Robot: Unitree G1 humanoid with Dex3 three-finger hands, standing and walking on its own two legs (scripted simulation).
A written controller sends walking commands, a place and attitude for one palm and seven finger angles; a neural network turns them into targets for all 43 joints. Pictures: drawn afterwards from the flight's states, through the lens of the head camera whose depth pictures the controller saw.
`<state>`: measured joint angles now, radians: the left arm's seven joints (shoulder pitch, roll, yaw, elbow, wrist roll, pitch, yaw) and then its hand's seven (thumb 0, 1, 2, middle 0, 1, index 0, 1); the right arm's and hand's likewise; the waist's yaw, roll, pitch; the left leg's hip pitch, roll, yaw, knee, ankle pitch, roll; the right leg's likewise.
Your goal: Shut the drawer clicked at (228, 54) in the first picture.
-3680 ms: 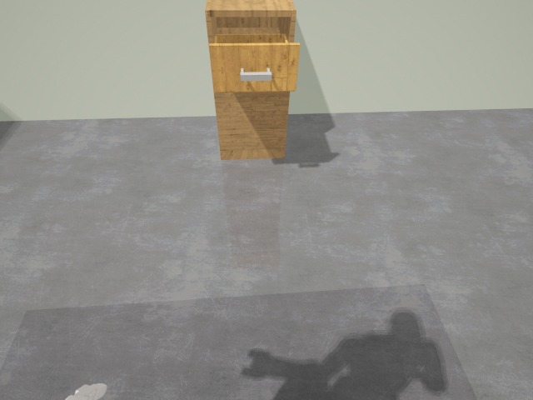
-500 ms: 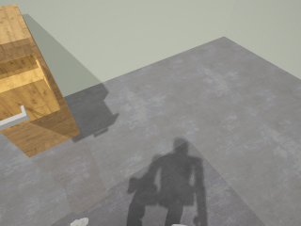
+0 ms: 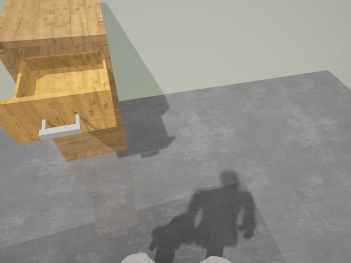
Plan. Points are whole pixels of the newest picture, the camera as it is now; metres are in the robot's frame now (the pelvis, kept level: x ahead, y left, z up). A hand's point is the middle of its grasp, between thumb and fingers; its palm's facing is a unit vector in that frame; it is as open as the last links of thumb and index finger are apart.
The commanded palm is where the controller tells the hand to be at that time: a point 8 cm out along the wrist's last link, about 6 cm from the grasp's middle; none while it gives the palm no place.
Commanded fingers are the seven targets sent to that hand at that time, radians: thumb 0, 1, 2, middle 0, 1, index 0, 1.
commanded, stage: turn to face it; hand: left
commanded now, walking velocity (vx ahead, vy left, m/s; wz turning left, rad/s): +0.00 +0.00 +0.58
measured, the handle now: (61, 126) +0.49 +0.39 -0.08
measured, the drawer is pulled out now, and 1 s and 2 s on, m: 0.28 0.28 0.28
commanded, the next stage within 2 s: take the last steps up to it in 0.52 s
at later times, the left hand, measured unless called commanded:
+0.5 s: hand out of the picture +0.04 +0.15 -0.14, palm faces +0.27 -0.92 -0.28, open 7.4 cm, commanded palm none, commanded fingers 0.00 0.90 0.90 -0.20 -0.30 -0.20 -0.30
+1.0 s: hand out of the picture -0.03 +0.20 -0.16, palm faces +0.40 -0.90 -0.20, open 7.4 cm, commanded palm none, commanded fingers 0.00 0.90 0.90 -0.20 -0.30 -0.20 -0.30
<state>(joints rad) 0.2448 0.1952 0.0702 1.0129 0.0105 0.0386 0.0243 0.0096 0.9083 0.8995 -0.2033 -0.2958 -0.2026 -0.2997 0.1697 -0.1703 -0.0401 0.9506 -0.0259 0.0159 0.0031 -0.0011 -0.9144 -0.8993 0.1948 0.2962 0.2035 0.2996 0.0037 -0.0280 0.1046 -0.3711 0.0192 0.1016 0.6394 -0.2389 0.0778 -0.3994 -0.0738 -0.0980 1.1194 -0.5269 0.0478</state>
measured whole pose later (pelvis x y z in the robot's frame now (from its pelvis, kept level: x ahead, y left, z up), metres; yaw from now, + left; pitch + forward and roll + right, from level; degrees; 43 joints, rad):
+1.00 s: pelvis +0.03 +0.01 +0.02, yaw +21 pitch -1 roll -1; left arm 0.29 0.23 0.06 1.04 0.03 0.02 -0.01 0.01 0.91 0.90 -0.20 -0.30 -0.20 -0.30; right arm 0.29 -0.16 -0.03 1.01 -0.02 -0.03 -0.02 0.00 -0.93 -0.90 0.20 0.30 0.21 0.30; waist 0.01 -0.03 0.03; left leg -0.07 -0.02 0.06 0.36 -0.27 0.06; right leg -0.49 -0.10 -0.06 1.05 -0.31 0.04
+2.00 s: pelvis +0.23 +0.10 +0.02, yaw +22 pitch -2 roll -2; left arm 0.32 0.17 0.05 1.13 0.02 0.04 0.04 0.01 0.91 0.90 -0.20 -0.30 -0.20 -0.30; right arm 0.10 -0.11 -0.02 1.02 -0.01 -0.01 -0.05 -0.03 -0.95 -0.90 0.20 0.30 0.21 0.30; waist 0.03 -0.05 0.08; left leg -0.24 0.05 0.15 0.45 -0.17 0.06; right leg -0.36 -0.04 -0.03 0.98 -0.47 0.04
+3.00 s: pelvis +0.20 -0.04 +0.02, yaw +22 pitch -3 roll +0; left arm 0.32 0.09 0.01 1.16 0.00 0.00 0.04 0.01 0.91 0.90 -0.20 -0.30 -0.20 -0.30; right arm 0.28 -0.13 -0.01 1.14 -0.02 0.02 -0.05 0.00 -0.92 -0.90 0.19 0.30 0.20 0.30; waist 0.01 0.01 0.02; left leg -0.13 0.06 0.03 0.39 -0.22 -0.04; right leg -0.13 0.05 -0.11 0.37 -0.20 -0.08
